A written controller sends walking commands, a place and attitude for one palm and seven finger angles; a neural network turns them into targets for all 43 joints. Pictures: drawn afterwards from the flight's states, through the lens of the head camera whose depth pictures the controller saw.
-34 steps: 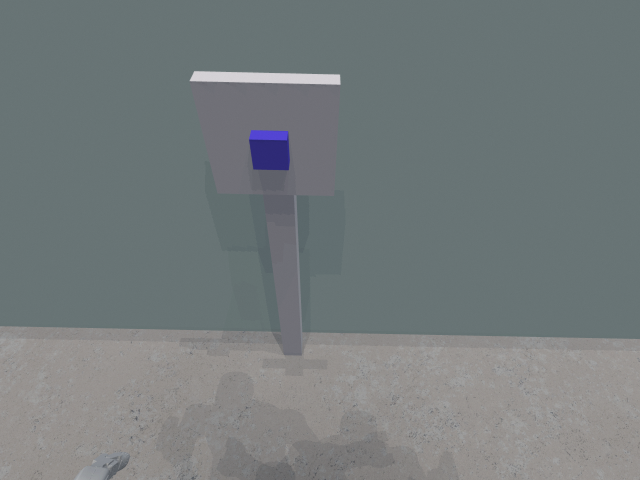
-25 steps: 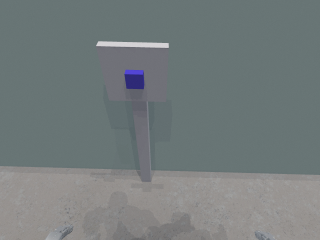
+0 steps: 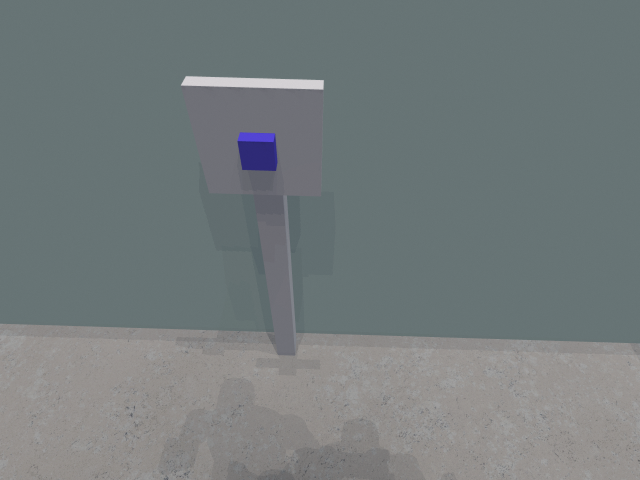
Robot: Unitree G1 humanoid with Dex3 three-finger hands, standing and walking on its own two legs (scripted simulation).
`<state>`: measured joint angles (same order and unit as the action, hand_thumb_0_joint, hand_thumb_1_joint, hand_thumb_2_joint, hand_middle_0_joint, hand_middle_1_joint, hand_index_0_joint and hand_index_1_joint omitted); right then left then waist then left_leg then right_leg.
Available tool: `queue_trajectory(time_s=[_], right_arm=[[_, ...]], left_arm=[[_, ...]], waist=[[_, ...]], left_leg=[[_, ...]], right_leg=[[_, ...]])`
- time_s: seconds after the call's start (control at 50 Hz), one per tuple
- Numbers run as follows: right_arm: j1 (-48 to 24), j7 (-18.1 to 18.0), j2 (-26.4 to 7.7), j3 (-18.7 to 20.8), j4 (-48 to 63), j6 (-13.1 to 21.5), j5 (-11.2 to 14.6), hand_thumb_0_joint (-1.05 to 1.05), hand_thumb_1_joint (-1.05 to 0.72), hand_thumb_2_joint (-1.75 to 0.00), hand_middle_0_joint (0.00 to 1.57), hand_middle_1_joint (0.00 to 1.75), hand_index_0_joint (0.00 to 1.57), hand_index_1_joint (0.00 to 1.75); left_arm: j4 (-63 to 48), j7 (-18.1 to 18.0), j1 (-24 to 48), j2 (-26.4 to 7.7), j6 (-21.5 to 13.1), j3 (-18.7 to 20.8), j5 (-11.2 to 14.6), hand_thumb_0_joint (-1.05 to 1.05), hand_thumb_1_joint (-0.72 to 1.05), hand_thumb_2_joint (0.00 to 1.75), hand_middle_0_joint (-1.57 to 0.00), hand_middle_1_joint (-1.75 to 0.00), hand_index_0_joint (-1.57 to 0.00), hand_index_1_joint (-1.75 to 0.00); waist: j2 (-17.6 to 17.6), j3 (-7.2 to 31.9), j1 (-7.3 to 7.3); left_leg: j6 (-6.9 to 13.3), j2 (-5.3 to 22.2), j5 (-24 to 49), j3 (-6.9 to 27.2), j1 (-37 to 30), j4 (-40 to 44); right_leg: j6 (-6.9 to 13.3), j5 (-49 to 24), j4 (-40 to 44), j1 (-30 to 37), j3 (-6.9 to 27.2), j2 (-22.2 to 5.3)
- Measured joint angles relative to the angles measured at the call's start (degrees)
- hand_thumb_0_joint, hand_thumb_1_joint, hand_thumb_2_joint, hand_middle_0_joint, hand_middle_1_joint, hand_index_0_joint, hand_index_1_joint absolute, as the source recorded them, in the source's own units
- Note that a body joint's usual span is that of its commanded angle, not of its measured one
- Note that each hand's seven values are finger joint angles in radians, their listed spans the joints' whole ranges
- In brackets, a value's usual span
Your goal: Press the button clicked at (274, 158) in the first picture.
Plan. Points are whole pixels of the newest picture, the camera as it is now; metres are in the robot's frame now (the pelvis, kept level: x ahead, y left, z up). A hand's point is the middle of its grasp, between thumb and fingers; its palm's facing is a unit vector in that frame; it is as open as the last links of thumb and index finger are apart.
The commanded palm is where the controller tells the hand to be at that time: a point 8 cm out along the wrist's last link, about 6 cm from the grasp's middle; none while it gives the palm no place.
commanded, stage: stand and wait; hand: left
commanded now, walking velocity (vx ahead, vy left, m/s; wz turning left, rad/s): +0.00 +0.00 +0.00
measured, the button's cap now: (258, 150) +0.59 +0.14 +0.09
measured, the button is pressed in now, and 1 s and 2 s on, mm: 0 0 0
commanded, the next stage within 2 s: look at it before walking up in 0.26 s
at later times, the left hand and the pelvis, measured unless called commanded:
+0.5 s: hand out of the picture +0.07 +0.24 -0.15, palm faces -0.02 -0.95 -0.32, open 7.4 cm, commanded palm none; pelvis -0.01 +0.00 +0.00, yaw +0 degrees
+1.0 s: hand out of the picture +0.07 +0.24 -0.15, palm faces -0.01 -0.95 -0.32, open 7.4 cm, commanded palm none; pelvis +0.00 +0.00 +0.00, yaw +0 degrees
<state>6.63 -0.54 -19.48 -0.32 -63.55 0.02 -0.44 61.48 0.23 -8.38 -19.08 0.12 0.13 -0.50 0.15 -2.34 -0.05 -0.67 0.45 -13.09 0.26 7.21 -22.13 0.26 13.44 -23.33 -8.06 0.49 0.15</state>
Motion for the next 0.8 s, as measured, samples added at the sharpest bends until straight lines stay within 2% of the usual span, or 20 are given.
queue_trajectory(time_s=[0.32,0.8], right_arm=[[0.4,0.2,0.8,-0.3,-1.2,0.5,-0.1,0.01,-0.91,-0.90,0.20,0.30,0.20,0.30],[-0.3,-0.1,0.8,-0.2,-1.1,0.7,0.0,0.01,-0.91,-0.90,0.20,0.30,0.20,0.30]], left_arm=[[0.5,0.1,1.1,0.6,-0.2,0.0,-0.1,0.01,0.91,0.90,-0.20,-0.30,-0.20,-0.30],[1.1,0.1,0.5,0.5,-0.3,0.2,-0.2,0.01,0.91,0.90,-0.20,-0.30,-0.20,-0.30]], waist=[[-0.2,0.4,0.25],[0.1,0.5,-0.12]], left_leg=[[-0.2,0.2,1.5,0.0,0.4,1.4],[-0.2,0.2,1.4,0.1,-0.2,2.2]], right_leg=[[0.1,-1.3,1.2,-0.5,0.0,0.1],[0.1,-1.4,2.1,0.1,-0.1,0.2]])
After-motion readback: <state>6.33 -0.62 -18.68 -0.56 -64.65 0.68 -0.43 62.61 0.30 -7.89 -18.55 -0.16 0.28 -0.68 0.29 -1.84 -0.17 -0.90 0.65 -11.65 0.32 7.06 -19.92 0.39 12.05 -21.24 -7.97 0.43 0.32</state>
